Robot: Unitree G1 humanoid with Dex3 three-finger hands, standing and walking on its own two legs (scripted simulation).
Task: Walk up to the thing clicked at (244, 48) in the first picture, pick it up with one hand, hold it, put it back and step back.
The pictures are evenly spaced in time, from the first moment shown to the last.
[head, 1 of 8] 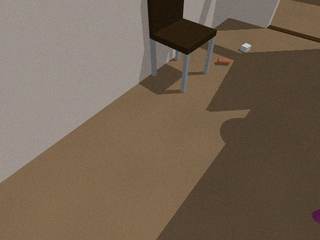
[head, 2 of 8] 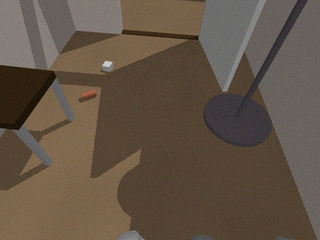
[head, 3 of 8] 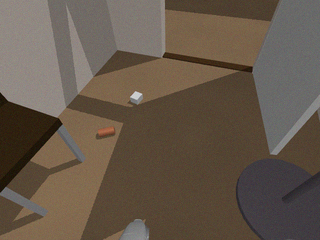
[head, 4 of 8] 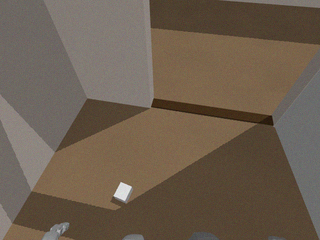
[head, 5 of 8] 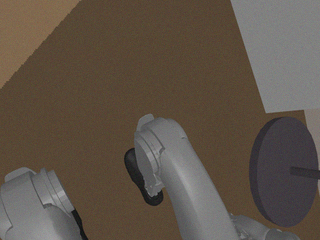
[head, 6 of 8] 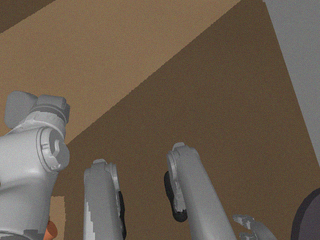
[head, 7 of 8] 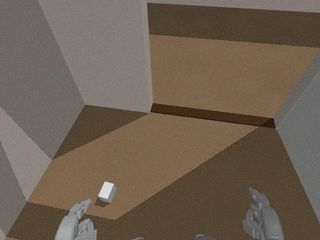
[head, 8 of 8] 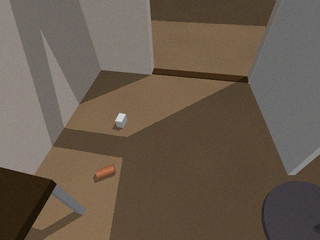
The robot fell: no
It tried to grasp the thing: yes
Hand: left
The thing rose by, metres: 0.02
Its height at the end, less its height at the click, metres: +0.01
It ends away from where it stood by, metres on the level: 0.11
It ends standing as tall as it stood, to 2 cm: yes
